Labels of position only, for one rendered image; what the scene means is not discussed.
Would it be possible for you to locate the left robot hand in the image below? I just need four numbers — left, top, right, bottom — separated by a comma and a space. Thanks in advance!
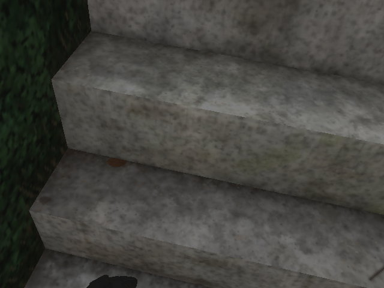
87, 275, 137, 288

